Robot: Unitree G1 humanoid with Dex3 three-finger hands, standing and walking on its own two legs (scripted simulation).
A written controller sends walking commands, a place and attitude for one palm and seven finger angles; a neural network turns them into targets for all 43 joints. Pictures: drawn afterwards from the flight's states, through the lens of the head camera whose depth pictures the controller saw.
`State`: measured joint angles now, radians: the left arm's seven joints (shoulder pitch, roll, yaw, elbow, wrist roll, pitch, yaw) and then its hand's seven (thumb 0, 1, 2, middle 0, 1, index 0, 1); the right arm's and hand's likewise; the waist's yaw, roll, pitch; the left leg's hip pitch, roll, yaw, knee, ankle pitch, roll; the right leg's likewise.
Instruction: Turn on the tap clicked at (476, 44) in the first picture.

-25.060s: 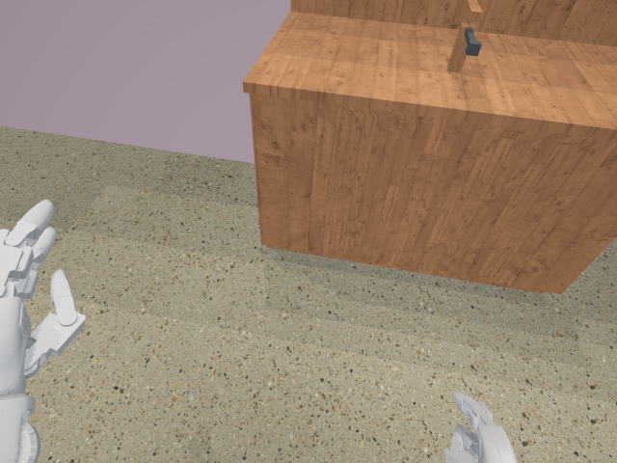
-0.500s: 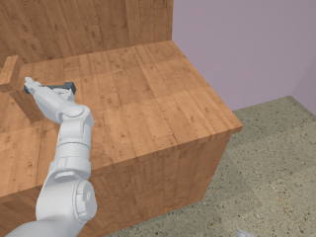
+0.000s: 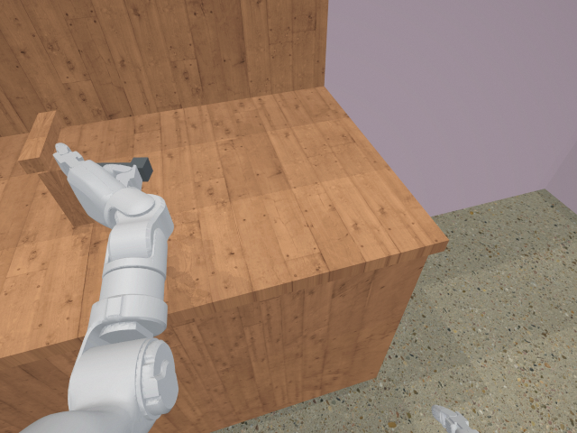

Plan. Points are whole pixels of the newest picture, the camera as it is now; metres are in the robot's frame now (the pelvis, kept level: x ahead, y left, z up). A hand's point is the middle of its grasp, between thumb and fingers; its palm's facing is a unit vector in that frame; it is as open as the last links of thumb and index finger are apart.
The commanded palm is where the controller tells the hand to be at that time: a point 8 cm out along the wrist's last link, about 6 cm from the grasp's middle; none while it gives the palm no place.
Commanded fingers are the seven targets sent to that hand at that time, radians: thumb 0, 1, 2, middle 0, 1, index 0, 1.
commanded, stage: lift the hand up off the lever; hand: left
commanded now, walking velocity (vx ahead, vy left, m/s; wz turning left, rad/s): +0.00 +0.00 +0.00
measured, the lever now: (140, 169) +0.47 +0.27 +0.13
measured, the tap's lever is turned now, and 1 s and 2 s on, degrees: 72 72 72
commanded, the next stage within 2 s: draw the hand back beside the body in 1.36 s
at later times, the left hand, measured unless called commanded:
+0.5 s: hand (137, 162) +0.42 +0.24 +0.18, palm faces +0.82 -0.57 -0.05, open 7.8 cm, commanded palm +0.37 +0.26 +0.19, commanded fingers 0.00 0.90 0.90 -0.15 -0.15 -0.15 -0.15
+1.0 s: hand (133, 152) +0.42 +0.23 +0.21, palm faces +0.81 -0.59 -0.02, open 7.8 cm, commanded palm +0.36 +0.25 +0.21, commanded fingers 0.00 0.90 0.90 -0.15 -0.15 -0.15 -0.15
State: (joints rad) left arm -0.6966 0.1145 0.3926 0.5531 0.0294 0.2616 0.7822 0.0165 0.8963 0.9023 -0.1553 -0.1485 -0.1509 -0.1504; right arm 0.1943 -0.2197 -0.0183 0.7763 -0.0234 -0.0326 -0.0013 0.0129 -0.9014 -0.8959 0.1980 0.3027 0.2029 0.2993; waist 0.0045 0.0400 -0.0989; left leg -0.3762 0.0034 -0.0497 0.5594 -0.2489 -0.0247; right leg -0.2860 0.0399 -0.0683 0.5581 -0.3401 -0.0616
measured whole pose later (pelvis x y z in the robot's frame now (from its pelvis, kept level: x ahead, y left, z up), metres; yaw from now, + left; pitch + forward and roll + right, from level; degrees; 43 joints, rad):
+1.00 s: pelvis +0.00 +0.00 +0.01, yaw -1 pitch +2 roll +1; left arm -0.72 0.11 0.37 0.45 0.00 0.40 0.77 0.02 0.90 0.90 -0.16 -0.15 -0.15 -0.15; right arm 0.13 -0.21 -0.01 0.78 -0.01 -0.04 -0.01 0.01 -0.90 -0.90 0.20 0.30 0.20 0.30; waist 0.03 0.05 -0.08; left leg -0.28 0.00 -0.03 0.47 -0.22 -0.02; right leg -0.21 0.04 -0.05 0.49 -0.31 -0.06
